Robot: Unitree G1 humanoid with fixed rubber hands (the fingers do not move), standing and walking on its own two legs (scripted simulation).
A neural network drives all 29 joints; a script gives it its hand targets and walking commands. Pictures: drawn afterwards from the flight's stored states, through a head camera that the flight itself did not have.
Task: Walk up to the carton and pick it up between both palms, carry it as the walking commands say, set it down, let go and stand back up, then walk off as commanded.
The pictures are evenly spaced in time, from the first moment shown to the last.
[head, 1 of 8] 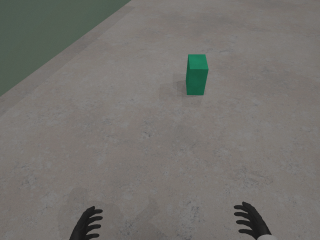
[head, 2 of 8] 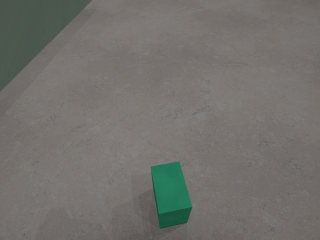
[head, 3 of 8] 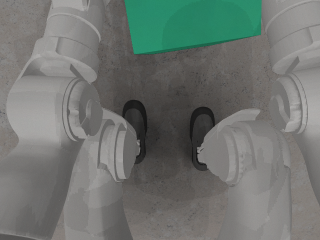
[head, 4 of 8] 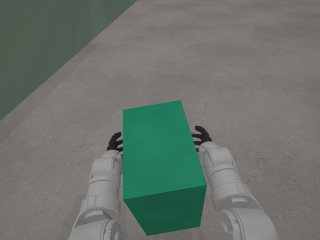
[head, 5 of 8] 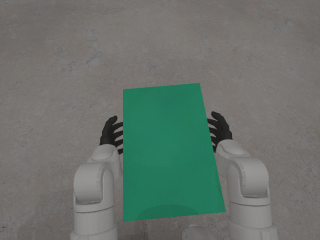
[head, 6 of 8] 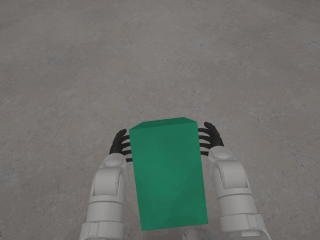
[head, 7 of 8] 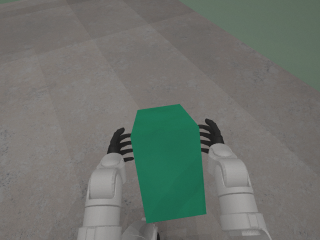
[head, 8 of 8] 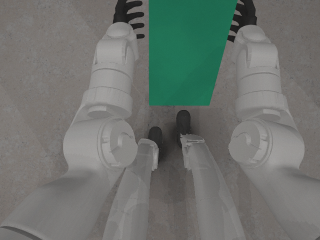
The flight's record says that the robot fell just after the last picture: yes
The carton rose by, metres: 0.64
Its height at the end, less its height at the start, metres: +0.41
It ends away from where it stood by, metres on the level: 9.98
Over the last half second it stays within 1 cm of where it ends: no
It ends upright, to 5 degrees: no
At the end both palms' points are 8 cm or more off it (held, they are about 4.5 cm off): no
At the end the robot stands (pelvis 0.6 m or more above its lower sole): yes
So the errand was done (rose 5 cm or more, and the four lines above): no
